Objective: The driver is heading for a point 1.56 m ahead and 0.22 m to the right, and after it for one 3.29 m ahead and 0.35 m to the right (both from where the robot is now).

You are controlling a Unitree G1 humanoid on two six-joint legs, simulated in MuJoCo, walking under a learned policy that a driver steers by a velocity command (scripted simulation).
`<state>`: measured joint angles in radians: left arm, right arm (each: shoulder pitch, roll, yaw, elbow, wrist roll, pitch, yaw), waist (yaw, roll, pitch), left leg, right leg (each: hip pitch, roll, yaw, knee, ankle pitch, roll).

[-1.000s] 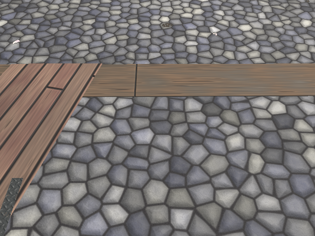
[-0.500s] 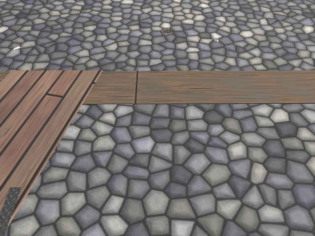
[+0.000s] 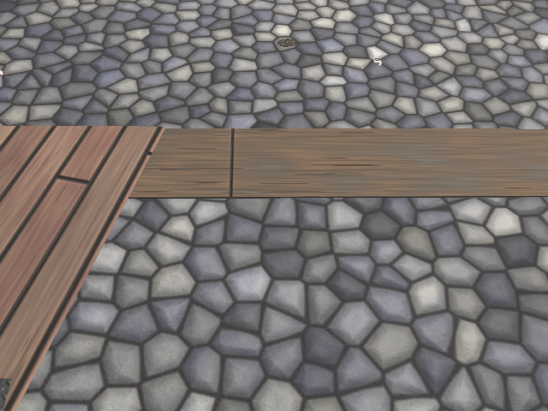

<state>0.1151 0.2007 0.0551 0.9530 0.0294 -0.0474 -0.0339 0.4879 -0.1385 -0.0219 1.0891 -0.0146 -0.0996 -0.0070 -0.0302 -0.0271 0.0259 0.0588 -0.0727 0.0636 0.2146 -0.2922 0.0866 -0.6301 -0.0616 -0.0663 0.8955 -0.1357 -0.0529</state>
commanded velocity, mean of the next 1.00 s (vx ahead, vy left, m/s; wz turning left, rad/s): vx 0.49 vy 0.00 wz -0.06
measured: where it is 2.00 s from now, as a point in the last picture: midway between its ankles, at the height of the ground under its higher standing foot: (310, 208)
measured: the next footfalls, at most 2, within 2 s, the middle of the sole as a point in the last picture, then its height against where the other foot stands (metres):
right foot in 0.18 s outside the picture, level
left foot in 0.72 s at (232, 366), level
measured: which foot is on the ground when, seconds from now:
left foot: down 0.00-0.16, up 0.18-0.70, down 0.72-1.00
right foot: up 0.00-0.16, down 0.18-0.72, up 0.74-1.00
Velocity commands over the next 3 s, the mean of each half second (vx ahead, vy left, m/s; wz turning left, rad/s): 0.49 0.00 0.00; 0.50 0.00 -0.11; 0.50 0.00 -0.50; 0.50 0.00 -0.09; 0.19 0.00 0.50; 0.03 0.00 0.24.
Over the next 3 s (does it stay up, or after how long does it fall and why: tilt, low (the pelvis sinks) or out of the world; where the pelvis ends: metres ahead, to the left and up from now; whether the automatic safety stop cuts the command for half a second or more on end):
stays up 1.24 -0.18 0.00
